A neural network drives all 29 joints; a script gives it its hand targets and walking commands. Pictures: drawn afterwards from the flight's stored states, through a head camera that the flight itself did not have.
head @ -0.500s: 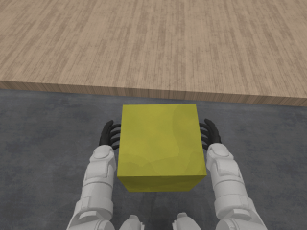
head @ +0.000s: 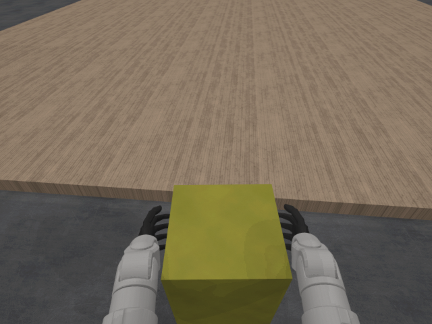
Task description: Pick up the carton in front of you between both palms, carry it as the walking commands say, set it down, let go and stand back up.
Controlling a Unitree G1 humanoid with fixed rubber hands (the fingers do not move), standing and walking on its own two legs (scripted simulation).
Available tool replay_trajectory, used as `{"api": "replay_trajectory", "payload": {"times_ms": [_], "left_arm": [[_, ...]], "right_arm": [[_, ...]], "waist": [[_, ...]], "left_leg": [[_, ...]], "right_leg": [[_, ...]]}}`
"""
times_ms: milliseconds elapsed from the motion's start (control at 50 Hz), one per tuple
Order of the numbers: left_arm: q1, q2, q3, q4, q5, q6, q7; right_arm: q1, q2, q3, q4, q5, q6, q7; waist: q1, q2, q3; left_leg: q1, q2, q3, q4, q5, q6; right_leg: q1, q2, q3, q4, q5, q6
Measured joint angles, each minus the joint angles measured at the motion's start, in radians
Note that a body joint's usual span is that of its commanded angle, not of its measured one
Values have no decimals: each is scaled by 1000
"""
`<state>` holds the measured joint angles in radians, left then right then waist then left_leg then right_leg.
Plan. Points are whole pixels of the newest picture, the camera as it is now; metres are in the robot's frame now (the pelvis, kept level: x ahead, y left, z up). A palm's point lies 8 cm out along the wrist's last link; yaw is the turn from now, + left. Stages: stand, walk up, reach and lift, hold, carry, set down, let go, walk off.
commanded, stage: reach and lift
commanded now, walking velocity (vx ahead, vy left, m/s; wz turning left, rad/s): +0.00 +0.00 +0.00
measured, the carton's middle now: (223, 256) +0.30 +0.00 -0.05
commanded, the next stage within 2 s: hold in 0.90 s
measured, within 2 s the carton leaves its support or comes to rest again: neither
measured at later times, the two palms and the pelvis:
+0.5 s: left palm (148, 238) +0.29 +0.15 +0.03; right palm (300, 236) +0.29 -0.15 +0.03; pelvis +0.00 +0.00 +0.00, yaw +0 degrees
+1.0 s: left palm (146, 234) +0.29 +0.15 +0.05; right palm (302, 232) +0.29 -0.15 +0.05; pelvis +0.01 +0.00 +0.01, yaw +0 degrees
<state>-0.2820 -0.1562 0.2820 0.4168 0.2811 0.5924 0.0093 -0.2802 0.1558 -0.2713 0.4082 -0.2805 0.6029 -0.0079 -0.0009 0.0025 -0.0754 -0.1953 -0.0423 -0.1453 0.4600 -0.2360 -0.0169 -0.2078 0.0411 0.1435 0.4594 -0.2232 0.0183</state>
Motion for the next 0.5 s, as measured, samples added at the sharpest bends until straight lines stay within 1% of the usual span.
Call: {"api": "replay_trajectory", "payload": {"times_ms": [80,280,500], "left_arm": [[-25,-7,22,8,20,14,-9],[-52,-10,33,-16,22,17,-14],[-20,-6,0,-61,17,43,-13]], "right_arm": [[-25,7,-21,8,-20,14,8],[-50,14,-35,-20,-25,17,12],[-21,6,2,-59,-16,42,12]], "waist": [[-1,0,29],[0,0,65],[0,0,63]], "left_leg": [[7,0,1,10,0,0],[12,0,4,3,11,-1],[56,6,5,-46,21,0]], "right_leg": [[8,0,-1,9,1,0],[10,-1,-2,6,10,1],[55,-4,-5,-44,20,-2]]}}
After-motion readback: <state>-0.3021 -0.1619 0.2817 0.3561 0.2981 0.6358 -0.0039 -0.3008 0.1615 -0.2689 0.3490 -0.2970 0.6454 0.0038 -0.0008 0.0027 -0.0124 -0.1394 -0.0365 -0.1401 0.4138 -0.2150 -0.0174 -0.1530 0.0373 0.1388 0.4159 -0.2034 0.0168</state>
